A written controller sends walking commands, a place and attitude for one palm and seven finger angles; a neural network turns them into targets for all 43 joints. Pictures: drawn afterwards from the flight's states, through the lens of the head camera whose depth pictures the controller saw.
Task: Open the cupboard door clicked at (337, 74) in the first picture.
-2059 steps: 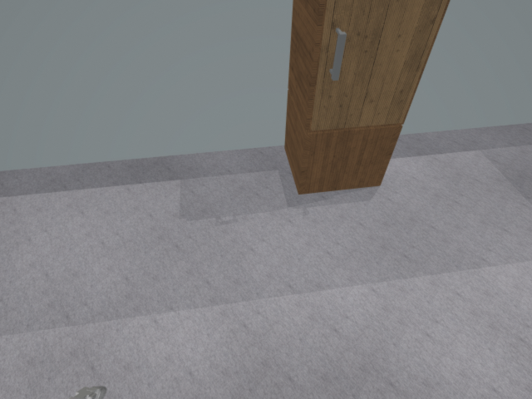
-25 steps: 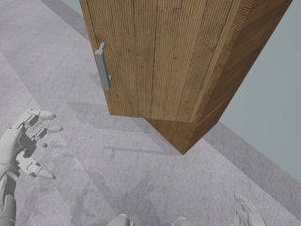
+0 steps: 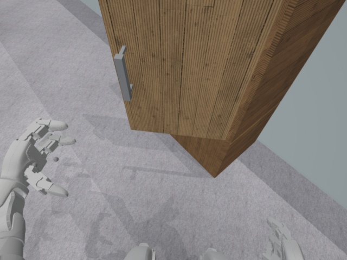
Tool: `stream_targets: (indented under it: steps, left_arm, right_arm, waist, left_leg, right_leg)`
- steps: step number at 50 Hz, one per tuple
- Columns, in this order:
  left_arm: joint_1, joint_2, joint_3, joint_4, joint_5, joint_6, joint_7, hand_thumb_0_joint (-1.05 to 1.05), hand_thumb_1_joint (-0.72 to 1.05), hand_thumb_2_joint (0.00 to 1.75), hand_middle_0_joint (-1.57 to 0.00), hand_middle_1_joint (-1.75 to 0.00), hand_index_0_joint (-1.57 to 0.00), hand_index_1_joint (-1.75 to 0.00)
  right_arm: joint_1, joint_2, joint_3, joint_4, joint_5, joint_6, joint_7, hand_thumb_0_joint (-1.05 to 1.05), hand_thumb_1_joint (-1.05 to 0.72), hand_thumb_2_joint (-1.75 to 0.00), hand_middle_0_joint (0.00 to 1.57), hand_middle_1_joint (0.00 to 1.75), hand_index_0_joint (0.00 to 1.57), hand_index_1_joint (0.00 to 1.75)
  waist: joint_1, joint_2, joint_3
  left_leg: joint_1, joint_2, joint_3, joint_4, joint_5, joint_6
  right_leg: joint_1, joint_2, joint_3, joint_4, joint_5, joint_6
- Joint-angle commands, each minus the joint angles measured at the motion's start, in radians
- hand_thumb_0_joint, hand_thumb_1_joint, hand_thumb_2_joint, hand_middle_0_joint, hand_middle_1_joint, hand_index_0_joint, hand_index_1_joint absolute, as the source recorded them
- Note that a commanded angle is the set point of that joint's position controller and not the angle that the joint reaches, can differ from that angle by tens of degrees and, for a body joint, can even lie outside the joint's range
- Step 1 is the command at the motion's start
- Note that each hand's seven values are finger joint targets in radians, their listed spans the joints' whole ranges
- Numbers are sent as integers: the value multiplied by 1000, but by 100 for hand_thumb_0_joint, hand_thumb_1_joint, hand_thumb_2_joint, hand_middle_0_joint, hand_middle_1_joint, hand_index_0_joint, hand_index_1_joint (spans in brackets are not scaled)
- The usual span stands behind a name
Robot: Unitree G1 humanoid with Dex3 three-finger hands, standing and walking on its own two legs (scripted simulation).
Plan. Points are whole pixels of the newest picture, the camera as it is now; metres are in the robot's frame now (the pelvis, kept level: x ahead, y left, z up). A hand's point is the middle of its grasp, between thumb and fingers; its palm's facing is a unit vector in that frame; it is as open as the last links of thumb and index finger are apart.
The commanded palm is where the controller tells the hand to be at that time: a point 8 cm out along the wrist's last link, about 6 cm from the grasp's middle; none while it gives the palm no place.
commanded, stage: move the hooked fingers beside the handle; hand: left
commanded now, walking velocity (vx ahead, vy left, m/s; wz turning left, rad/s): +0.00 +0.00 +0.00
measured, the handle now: (125, 74) +0.60 +0.18 +0.05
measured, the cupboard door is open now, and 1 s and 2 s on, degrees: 42 42 42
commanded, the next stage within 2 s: none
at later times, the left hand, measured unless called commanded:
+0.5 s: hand (75, 124) +0.40 +0.26 +0.06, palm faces -0.08 -1.00 -0.02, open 14.0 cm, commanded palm +0.38 +0.31 +0.06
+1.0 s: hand (91, 99) +0.48 +0.24 +0.07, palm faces -0.08 -1.00 -0.02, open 14.0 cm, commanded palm +0.47 +0.29 +0.06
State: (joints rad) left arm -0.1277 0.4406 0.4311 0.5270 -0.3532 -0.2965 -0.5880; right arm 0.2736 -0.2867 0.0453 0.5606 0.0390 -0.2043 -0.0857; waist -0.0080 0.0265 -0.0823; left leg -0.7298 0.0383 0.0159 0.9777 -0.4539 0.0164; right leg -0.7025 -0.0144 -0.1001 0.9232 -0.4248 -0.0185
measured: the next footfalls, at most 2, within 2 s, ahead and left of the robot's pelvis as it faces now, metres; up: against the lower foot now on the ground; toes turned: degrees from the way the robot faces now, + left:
none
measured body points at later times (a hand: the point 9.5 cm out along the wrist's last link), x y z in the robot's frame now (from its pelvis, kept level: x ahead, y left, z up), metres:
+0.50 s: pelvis +0.00 +0.01 -0.01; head +0.10 +0.02 +0.43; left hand +0.40 +0.32 +0.07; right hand +0.08 -0.27 -0.11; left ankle +0.02 +0.11 -0.68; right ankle +0.02 -0.11 -0.68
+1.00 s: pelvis +0.00 +0.01 -0.02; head +0.12 +0.03 +0.42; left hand +0.48 +0.30 +0.07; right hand +0.03 -0.27 -0.12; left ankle +0.02 +0.11 -0.68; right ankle +0.02 -0.11 -0.68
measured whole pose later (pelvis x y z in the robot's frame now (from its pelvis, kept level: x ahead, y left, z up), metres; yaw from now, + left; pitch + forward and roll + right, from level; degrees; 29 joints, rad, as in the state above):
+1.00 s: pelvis +0.00 +0.01 -0.02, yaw -2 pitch +20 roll -3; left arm -0.79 0.62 0.47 1.12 -0.16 -0.37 -0.50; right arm 0.36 -0.29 0.05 0.61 0.01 0.00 -0.05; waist -0.13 0.01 -0.10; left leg -0.93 0.06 0.04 1.06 -0.48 0.03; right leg -0.91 0.00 -0.07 0.99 -0.42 -0.01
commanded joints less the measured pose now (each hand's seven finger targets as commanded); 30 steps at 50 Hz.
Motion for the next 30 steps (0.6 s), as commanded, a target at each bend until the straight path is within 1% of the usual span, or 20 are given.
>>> stream_targets:
  steps: [1,2,4,5,6,8,9,11,12,13,16,17,21,22,23,24,25,26,27,30]
  left_arm:
    - [-369,277,57,-163,-11,-70,1,0,-50,30,-30,-120,-30,-120]
    - [-393,289,63,-146,-6,-69,1,0,-50,30,-30,-120,-30,-120]
    - [-388,319,92,-75,3,-60,3,0,-50,30,-30,-120,-30,-120]
    - [-413,326,91,-68,8,-59,5,0,-50,30,-30,-120,-30,-120]
    - [-420,355,117,-47,8,-60,5,0,-50,30,-30,-120,-30,-120]
    - [-425,340,100,-52,14,-61,5,0,-50,30,-30,-120,-30,-120]
    - [-432,329,95,-38,13,-59,8,0,-50,30,-30,-120,-30,-120]
    - [-425,367,125,18,15,-60,14,0,-50,30,-30,-120,-30,-120]
    - [-456,336,98,9,18,-65,12,0,-50,30,-30,-120,-30,-120]
    - [-455,347,109,18,20,-67,14,0,-50,30,-30,-120,-30,-120]
    - [-546,347,87,52,31,-75,15,0,-50,30,-30,-120,-30,-120]
    - [-575,367,100,60,36,-81,16,0,-50,30,-30,-120,-30,-120]
    - [-656,375,88,106,51,-101,18,0,-50,30,-30,-120,-30,-120]
    - [-686,393,98,96,59,-109,19,0,-50,30,-30,-120,-30,-120]
    - [-686,380,86,102,63,-111,21,0,-50,30,-30,-120,-30,-120]
    - [-667,375,89,117,63,-109,24,0,-50,30,-30,-120,-30,-120]
    - [-684,393,98,139,70,-107,33,0,-50,30,-30,-120,-30,-120]
    - [-715,381,85,140,67,-110,33,0,-50,30,-30,-120,-30,-120]
    - [-716,388,89,171,77,-104,37,0,-50,30,-30,-120,-30,-120]
    - [-769,387,78,193,95,-107,55,0,-50,30,-30,-120,-30,-120]
  right_arm:
    - [34,-158,-64,-107,2,-45,-19,0,-90,-90,20,30,20,30]
    - [36,-156,-62,-100,2,-41,-17,0,-90,-90,20,30,20,30]
    - [42,-159,-62,-97,2,-29,-15,0,-90,-90,20,30,20,30]
    - [41,-160,-61,-98,1,-25,-13,0,-90,-90,20,30,20,30]
    - [49,-162,-63,-98,-1,-19,-12,0,-90,-90,20,30,20,30]
    - [50,-157,-62,-108,0,-11,-4,0,-90,-90,20,30,20,30]
    - [56,-156,-64,-107,-1,-6,-1,0,-90,-90,20,30,20,30]
    - [71,-165,-64,-106,-1,6,3,0,-90,-90,20,30,20,30]
    - [72,-160,-65,-108,0,11,6,0,-90,-90,20,30,20,30]
    - [78,-164,-69,-108,-1,16,8,0,-90,-90,20,30,20,30]
    - [96,-169,-70,-95,-1,31,8,0,-90,-90,20,30,20,30]
    - [106,-171,-73,-88,-2,37,8,0,-90,-90,20,30,20,30]
    - [123,-175,-74,-75,-4,54,7,0,-90,-90,20,30,20,30]
    - [132,-177,-77,-67,-6,60,8,0,-90,-90,20,30,20,30]
    - [136,-174,-77,-65,-7,63,10,0,-90,-90,20,30,20,30]
    - [141,-174,-79,-64,-7,68,12,0,-90,-90,20,30,20,30]
    - [145,-177,-78,-58,-8,75,12,0,-90,-90,20,30,20,30]
    - [151,-177,-77,-56,-9,78,12,0,-90,-90,20,30,20,30]
    - [157,-178,-77,-54,-9,86,14,0,-90,-90,20,30,20,30]
    - [164,-178,-80,-48,-10,101,19,0,-90,-90,20,30,20,30]
  waist:
    - [-40,60,-289]
    - [-39,71,-304]
    - [-32,42,-293]
    - [-31,59,-301]
    - [-23,48,-312]
    - [-17,98,-343]
    - [-23,87,-342]
    - [-18,36,-320]
    - [-30,53,-331]
    - [-25,50,-343]
    - [-50,50,-323]
    - [-51,46,-349]
    - [-62,63,-356]
    - [-61,84,-393]
    - [-59,119,-411]
    - [-56,115,-412]
    - [-59,82,-399]
    - [-68,82,-402]
    - [-66,78,-410]
    - [-73,110,-395]
  left_leg:
    - [164,-28,-50,-138,221,9]
    - [162,-30,-47,-135,230,9]
    - [129,-29,-43,-136,228,8]
    - [122,-29,-41,-134,231,7]
    - [119,-28,-41,-128,254,8]
    - [135,-29,-37,-131,285,5]
    - [138,-29,-34,-128,289,6]
    - [99,-26,-37,-125,292,8]
    - [111,-27,-33,-126,297,8]
    - [109,-26,-32,-126,291,7]
    - [104,-24,-34,-115,284,11]
    - [110,-22,-35,-117,282,11]
    - [114,-21,-42,-108,288,12]
    - [141,-20,-45,-106,307,10]
    - [167,-20,-47,-105,334,7]
    - [179,-17,-49,-104,345,5]
    - [161,-15,-53,-107,348,6]
    - [160,-16,-54,-97,370,9]
    - [160,-14,-51,-99,362,7]
    - [175,-12,-58,-101,358,4]
  right_leg:
    - [95,37,73,-118,157,-13]
    - [106,34,79,-118,172,-11]
    - [116,31,78,-116,174,-9]
    - [116,29,80,-111,178,-9]
    - [134,33,82,-104,199,-14]
    - [139,30,79,-97,233,-13]
    - [132,32,79,-97,240,-11]
    - [143,38,79,-94,245,-13]
    - [134,37,79,-92,258,-9]
    - [134,36,78,-93,251,-8]
    - [95,41,78,-88,242,-10]
    - [100,41,80,-88,239,-7]
    - [71,44,74,-75,231,-13]
    - [69,44,77,-74,242,-12]
    - [63,42,75,-71,255,-13]
    - [52,43,70,-72,258,-13]
    - [55,43,66,-71,260,-12]
    - [48,47,66,-64,274,-13]
    - [47,47,67,-67,270,-10]
    - [14,44,61,-68,253,-11]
